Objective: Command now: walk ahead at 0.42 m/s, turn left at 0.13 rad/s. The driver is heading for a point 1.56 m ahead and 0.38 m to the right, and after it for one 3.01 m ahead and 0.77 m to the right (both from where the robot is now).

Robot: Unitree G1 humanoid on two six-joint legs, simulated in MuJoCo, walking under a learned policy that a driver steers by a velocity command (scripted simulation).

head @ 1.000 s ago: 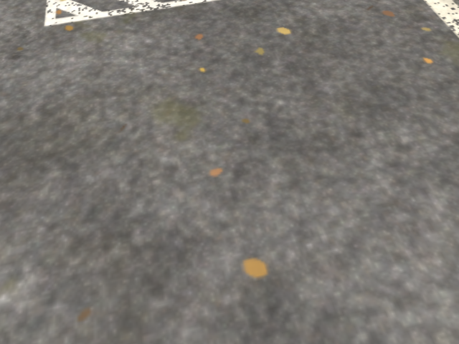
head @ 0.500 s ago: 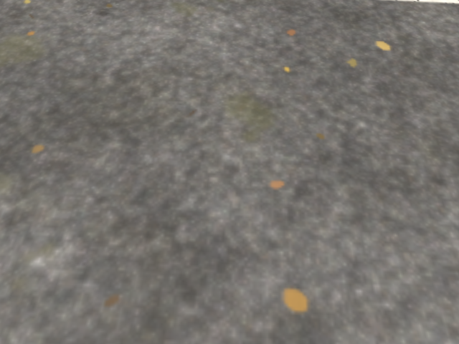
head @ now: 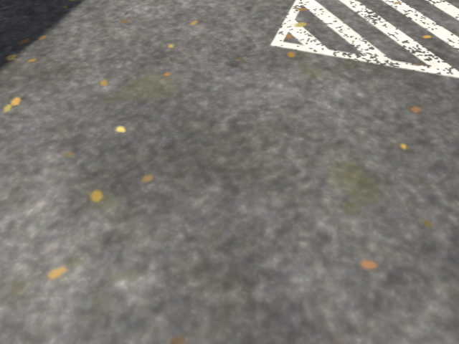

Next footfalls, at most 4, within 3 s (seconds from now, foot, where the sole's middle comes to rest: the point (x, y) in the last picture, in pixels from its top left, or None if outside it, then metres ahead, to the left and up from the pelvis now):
0.08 left None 0.11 0.14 -0.78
0.58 right None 0.44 -0.10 -0.78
1.04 left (258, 275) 0.75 0.03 -0.78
1.52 right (367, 257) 0.84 -0.32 -0.78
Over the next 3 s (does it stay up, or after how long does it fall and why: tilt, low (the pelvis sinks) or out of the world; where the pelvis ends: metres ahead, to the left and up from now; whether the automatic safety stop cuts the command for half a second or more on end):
stays up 1.53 -0.37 -0.01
